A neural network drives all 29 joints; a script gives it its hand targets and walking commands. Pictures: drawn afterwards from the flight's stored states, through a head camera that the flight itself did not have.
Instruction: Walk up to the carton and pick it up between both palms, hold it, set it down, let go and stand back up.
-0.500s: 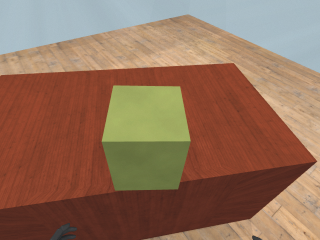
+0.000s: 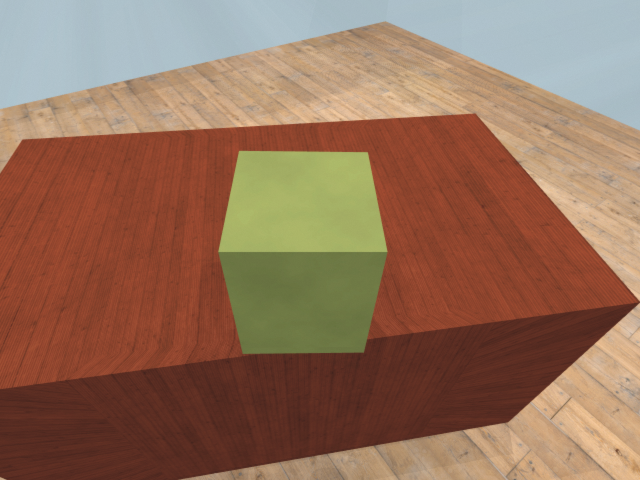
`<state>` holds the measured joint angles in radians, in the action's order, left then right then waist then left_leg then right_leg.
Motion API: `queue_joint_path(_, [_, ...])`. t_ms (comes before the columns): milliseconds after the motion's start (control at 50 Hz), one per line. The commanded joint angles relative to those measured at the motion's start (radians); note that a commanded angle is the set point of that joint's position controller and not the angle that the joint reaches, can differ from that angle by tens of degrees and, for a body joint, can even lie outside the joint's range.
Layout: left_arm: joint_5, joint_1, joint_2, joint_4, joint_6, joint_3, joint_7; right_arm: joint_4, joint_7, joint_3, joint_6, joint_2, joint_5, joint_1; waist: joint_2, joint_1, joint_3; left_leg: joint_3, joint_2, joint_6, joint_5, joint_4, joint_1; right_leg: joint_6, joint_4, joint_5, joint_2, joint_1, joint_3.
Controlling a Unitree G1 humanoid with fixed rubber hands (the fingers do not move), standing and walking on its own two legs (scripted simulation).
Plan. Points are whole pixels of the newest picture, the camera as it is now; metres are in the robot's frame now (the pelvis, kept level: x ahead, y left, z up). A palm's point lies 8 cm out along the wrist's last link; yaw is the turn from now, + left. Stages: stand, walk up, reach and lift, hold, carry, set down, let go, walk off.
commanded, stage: stand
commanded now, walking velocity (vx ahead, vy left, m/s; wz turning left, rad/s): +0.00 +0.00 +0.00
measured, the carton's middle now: (303, 255) +0.45 +0.04 +0.01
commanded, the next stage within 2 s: none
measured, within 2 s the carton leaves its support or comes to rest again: neither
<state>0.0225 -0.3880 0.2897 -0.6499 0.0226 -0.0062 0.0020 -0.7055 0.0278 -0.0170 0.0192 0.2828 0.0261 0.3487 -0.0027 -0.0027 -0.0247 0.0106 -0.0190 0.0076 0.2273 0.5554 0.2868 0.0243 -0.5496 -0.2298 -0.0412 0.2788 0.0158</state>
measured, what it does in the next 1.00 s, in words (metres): stands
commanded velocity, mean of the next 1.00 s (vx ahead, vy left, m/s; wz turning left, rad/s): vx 0.00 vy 0.00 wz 0.00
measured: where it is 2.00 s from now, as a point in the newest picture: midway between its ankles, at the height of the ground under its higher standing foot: outside the picture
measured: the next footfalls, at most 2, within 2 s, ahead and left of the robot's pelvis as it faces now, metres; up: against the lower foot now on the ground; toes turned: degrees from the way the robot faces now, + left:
none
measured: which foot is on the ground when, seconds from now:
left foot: down 0.00-1.00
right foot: down 0.00-1.00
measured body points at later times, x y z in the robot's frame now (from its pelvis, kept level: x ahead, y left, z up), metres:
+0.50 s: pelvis +0.02 -0.01 +0.00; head +0.03 -0.02 +0.45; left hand +0.12 +0.25 -0.10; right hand +0.11 -0.28 -0.12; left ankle +0.05 +0.12 -0.73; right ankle +0.05 -0.14 -0.73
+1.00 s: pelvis +0.03 -0.01 +0.00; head +0.03 -0.01 +0.45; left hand +0.13 +0.25 -0.10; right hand +0.13 -0.28 -0.11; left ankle +0.05 +0.12 -0.73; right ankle +0.05 -0.14 -0.73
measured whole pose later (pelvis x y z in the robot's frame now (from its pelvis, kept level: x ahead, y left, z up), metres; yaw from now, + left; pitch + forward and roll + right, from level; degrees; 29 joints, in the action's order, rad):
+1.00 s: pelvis +0.03 -0.01 +0.00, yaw +1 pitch -2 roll +0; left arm 0.01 -0.32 0.28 -0.65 0.01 -0.01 0.00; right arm -0.68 0.01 0.00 0.01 0.28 0.02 0.33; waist 0.00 0.00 -0.03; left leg -0.01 -0.03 0.03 0.27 0.57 0.26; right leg 0.01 -0.57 -0.28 -0.03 0.25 0.04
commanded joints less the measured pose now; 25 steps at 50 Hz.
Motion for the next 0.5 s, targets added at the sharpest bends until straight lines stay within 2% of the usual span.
queue_joint_path(0, [0.001,-0.008,0.119,0.072,0.017,0.029,-0.004,0.067,-0.004,-0.036,0.012,0.132,0.000,0.005,-0.016,0.005,-0.070,-0.112,-0.060,-0.022,0.274,-0.168,0.087,-0.036,0.136,-0.231,-0.035,0.051,-0.078])
queue_joint_path(20, [0.001,-0.004,0.124,0.071,0.018,0.029,-0.004,0.068,-0.004,-0.034,0.013,0.126,0.000,0.015,-0.007,0.011,-0.050,-0.109,-0.058,-0.023,0.242,-0.161,0.075,-0.038,0.133,-0.219,-0.036,0.051,-0.079])
queue_joint_path(40, [-0.001,-0.008,0.124,0.072,0.019,0.031,-0.004,0.065,-0.004,-0.035,0.015,0.130,0.002,0.015,-0.031,0.003,-0.028,-0.105,-0.056,-0.022,0.221,-0.147,0.056,-0.038,0.128,-0.201,-0.037,0.040,-0.080])
queue_joint_path(60, [-0.003,-0.006,0.126,0.074,0.019,0.028,-0.005,0.070,-0.004,-0.035,0.015,0.131,0.000,0.013,-0.020,0.008,-0.043,-0.102,-0.056,-0.020,0.195,-0.143,0.064,-0.037,0.127,-0.181,-0.036,0.045,-0.077])
queue_joint_path(120, [-0.005,-0.014,0.126,0.064,0.015,0.028,-0.004,0.071,-0.006,-0.032,0.012,0.124,-0.001,0.012,-0.020,0.002,-0.050,-0.107,-0.059,-0.023,0.197,-0.139,0.055,-0.039,0.129,-0.199,-0.039,0.056,-0.081])
queue_joint_path(160, [-0.005,-0.011,0.125,0.063,0.017,0.028,-0.004,0.072,-0.006,-0.028,0.012,0.126,-0.001,0.023,0.011,0.006,-0.026,-0.098,-0.055,-0.020,0.165,-0.120,0.043,-0.040,0.128,-0.176,-0.039,0.047,-0.085])
queue_joint_path(200, [-0.006,-0.005,0.125,0.068,0.013,0.029,-0.005,0.070,-0.006,-0.029,0.010,0.121,-0.002,0.031,0.023,0.011,-0.038,-0.095,-0.054,-0.020,0.161,-0.110,0.040,-0.045,0.143,-0.207,-0.046,0.067,-0.092])
queue_joint_path(220, [-0.007,-0.007,0.122,0.068,0.013,0.027,-0.005,0.071,-0.008,-0.028,0.009,0.119,0.002,0.025,0.007,0.004,-0.064,-0.087,-0.052,-0.021,0.132,-0.101,0.040,-0.047,0.151,-0.193,-0.052,0.073,-0.095])
queue_joint_path(260, [-0.006,-0.003,0.129,0.066,0.014,0.027,-0.005,0.070,-0.008,-0.023,0.011,0.114,0.004,0.030,0.036,0.009,-0.040,-0.084,-0.054,-0.020,0.090,-0.092,0.008,-0.048,0.140,-0.164,-0.051,0.073,-0.093])
queue_joint_path(300, [-0.007,0.011,0.127,0.070,0.016,0.026,-0.004,0.069,-0.009,-0.022,0.015,0.119,0.001,0.034,0.032,0.012,-0.025,-0.088,-0.057,-0.017,0.053,-0.089,0.010,-0.048,0.129,-0.116,-0.047,0.045,-0.084])
queue_joint_path(340, [-0.009,0.000,0.125,0.072,0.015,0.025,-0.004,0.071,-0.012,-0.022,0.014,0.119,0.001,0.024,-0.011,-0.001,-0.041,-0.077,-0.054,-0.017,0.021,-0.089,0.022,-0.050,0.120,-0.072,-0.050,0.035,-0.084])
queue_joint_path(380, [-0.012,0.007,0.129,0.070,0.013,0.024,-0.005,0.074,-0.012,-0.021,0.012,0.116,0.000,0.027,0.027,0.005,-0.027,-0.078,-0.055,-0.017,0.017,-0.085,0.003,-0.051,0.119,-0.071,-0.050,0.047,-0.085])
queue_joint_path(460, [-0.010,0.023,0.125,0.068,0.012,0.022,-0.005,0.072,-0.015,-0.013,0.013,0.118,-0.004,0.030,-0.009,0.007,-0.004,-0.075,-0.062,-0.020,-0.051,-0.076,0.000,-0.052,0.097,0.022,-0.051,-0.004,-0.073])
queue_joint_path(480, [-0.012,0.023,0.134,0.072,0.012,0.025,-0.006,0.075,-0.015,-0.015,0.012,0.119,-0.005,0.035,0.015,0.009,0.000,-0.075,-0.061,-0.016,-0.048,-0.077,0.001,-0.050,0.094,0.023,-0.049,-0.004,-0.069])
